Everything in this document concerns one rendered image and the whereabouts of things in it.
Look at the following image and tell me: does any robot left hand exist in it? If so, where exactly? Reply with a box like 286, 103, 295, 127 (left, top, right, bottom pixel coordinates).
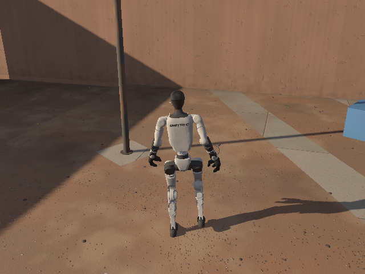
148, 156, 161, 167

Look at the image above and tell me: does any robot torso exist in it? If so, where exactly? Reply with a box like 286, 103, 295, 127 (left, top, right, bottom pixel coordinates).
167, 113, 193, 171

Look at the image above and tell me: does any right robot upper arm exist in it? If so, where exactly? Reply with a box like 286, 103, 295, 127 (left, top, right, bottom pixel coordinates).
191, 114, 209, 146

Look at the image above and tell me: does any robot left shin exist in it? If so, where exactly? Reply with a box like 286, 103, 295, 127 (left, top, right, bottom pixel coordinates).
168, 191, 177, 229

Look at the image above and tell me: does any left robot forearm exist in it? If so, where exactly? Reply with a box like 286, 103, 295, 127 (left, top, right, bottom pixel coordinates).
149, 139, 159, 159

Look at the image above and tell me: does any right robot forearm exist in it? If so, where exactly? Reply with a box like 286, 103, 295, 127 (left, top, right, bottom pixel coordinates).
204, 136, 218, 160

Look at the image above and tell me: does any left robot upper arm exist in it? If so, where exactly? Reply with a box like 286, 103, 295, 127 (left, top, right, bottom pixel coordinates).
153, 116, 167, 147

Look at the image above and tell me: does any robot right hand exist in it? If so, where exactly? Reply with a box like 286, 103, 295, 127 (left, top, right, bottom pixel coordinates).
208, 157, 221, 172

